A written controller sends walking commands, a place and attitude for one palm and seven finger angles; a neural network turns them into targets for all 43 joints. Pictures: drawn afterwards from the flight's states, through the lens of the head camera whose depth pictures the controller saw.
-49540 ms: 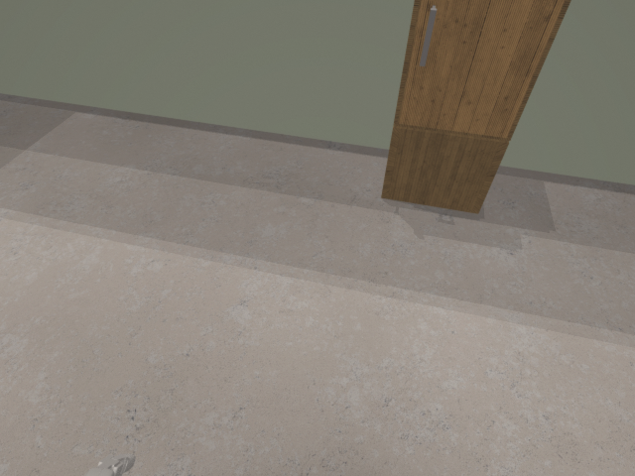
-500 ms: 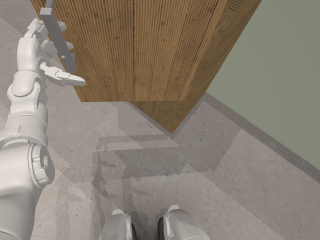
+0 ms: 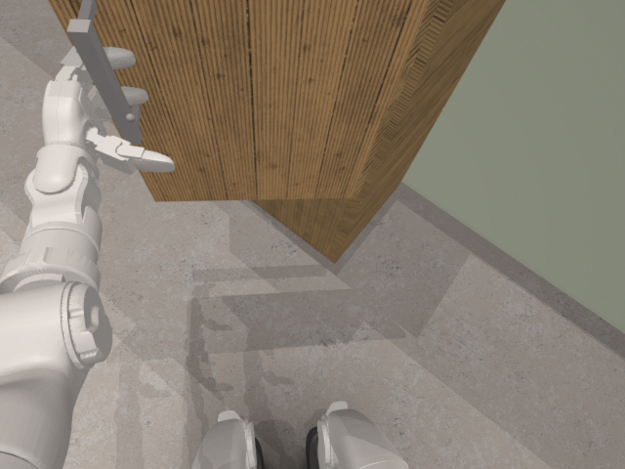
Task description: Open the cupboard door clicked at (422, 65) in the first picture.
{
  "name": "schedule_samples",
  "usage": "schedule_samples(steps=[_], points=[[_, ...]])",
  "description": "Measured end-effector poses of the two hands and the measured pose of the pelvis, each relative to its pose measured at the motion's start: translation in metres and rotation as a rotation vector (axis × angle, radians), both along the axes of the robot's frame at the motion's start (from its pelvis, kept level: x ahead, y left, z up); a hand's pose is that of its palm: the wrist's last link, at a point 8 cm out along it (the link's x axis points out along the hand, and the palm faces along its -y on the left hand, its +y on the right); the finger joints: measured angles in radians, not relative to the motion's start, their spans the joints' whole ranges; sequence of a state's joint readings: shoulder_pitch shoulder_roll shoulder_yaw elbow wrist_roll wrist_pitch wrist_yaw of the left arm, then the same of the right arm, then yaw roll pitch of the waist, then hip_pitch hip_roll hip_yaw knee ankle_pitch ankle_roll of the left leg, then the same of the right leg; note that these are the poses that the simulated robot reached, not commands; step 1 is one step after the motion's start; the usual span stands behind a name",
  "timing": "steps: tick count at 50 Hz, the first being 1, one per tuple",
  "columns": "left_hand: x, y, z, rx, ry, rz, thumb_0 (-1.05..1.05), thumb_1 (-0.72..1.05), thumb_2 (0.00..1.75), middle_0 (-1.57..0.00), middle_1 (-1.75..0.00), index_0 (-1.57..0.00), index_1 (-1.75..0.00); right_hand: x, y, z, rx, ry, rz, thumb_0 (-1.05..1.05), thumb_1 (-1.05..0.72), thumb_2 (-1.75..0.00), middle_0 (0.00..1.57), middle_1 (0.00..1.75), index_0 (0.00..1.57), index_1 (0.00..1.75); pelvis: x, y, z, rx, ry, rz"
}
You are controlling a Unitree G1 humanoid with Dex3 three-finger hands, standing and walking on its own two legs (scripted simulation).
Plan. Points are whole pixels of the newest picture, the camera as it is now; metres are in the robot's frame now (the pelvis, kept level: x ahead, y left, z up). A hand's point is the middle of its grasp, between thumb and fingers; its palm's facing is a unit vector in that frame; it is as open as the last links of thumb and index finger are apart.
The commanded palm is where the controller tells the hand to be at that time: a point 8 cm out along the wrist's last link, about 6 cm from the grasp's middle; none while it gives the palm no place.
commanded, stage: slide the fingers in behind the handle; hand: left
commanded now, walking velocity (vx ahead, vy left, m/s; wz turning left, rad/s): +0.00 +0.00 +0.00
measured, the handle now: (113, 80) +0.59 +0.19 +0.07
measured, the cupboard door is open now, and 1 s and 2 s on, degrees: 43 43 81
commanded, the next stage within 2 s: close the thumb around the handle in 0.22 s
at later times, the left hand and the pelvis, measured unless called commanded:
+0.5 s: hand (134, 112) +0.54 +0.17 +0.07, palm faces -0.01 -1.00 -0.01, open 13.2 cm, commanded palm +0.52 +0.21 +0.07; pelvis +0.00 +0.00 +0.00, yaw +0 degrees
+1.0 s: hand (130, 114) +0.53 +0.17 +0.08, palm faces -0.01 -1.00 -0.01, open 5.5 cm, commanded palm +0.51 +0.20 +0.07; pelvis +0.01 +0.01 +0.00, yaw +0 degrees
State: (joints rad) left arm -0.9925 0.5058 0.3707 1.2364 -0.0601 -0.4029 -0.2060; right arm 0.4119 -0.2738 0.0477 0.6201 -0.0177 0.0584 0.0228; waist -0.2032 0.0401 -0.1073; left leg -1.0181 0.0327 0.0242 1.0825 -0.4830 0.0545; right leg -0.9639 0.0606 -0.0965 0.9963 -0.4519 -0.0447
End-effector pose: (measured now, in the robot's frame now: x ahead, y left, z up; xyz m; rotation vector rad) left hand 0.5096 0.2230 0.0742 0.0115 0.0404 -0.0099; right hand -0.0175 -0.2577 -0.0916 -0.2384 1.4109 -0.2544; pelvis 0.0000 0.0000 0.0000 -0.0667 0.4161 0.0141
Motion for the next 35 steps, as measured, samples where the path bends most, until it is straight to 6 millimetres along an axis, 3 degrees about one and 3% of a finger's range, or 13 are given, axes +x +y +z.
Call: schedule_samples(steps=[21,27,35], points=[[0.0079,-0.0029,0.0005,-0.002,-0.008,-0.006,-0.01,-0.47,0.31,-0.30,-1.21,-0.30,-1.20,-0.0063,0.0031,-0.0017,0.005,0.028,-0.007,0.00,-0.90,-0.90,0.20,0.30,0.20,0.30,0.0021,0.0015,-0.0011,0.000,0.015,-0.002],[0.0085,-0.0028,0.0000,0.003,0.000,-0.004,-0.01,-0.29,0.39,-0.31,-1.23,-0.31,-1.22,-0.0049,0.0049,-0.0011,0.008,0.030,-0.007,0.00,-0.90,-0.90,0.20,0.30,0.20,0.30,0.0042,0.0032,-0.0003,-0.002,0.014,-0.001],[0.0063,-0.0016,0.0018,0.005,-0.009,-0.008,-0.01,0.10,0.56,-0.34,-1.27,-0.33,-1.26,-0.0003,0.0073,-0.0002,0.012,0.021,-0.008,0.00,-0.90,-0.90,0.20,0.30,0.20,0.30,0.0064,0.0055,0.0016,-0.001,0.010,-0.003]])
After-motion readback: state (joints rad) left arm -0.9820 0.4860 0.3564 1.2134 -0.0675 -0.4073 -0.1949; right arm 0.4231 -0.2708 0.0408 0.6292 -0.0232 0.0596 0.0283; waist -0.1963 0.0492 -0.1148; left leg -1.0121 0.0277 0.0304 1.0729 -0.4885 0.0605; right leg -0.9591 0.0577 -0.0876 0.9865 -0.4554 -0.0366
